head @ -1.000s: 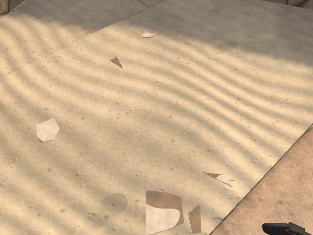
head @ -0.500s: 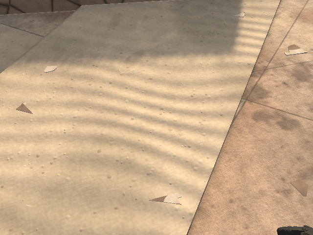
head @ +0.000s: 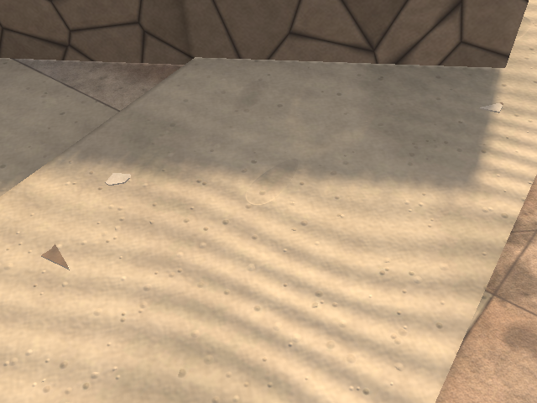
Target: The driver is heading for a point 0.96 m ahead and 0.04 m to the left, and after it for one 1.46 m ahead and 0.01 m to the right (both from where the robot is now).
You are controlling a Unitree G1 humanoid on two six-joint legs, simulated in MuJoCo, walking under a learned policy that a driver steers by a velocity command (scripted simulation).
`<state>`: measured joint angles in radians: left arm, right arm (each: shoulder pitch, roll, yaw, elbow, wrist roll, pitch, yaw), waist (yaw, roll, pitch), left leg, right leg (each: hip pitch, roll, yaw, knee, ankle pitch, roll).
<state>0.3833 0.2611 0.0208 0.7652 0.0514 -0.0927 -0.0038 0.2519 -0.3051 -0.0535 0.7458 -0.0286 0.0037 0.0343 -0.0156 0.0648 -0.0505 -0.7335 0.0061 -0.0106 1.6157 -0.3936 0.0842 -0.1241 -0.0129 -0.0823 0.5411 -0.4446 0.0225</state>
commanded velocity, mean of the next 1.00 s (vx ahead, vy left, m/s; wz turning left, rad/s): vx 0.69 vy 0.00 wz -0.15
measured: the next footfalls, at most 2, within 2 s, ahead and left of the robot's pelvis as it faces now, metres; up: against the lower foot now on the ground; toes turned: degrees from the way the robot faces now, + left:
left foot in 0.20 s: +0.36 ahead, +0.10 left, +0.04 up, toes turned +15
right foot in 0.58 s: +0.74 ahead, +0.14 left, +0.04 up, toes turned +17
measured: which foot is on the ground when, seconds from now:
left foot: up 0.00-0.18, down 0.20-0.58, up 0.60-0.98, down 1.00-1.00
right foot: down 0.00-0.20, up 0.22-0.56, down 0.58-1.00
